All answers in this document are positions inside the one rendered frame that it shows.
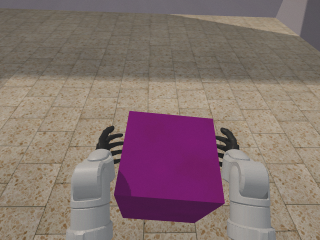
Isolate robot right hand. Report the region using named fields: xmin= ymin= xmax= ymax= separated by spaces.
xmin=215 ymin=127 xmax=240 ymax=167

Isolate left robot forearm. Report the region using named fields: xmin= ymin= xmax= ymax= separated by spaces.
xmin=66 ymin=149 xmax=116 ymax=240

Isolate carton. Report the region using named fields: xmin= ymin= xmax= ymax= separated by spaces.
xmin=114 ymin=111 xmax=225 ymax=223

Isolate right robot forearm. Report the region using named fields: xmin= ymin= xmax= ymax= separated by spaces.
xmin=221 ymin=149 xmax=276 ymax=240

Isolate robot left hand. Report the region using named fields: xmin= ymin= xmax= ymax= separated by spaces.
xmin=95 ymin=125 xmax=124 ymax=164

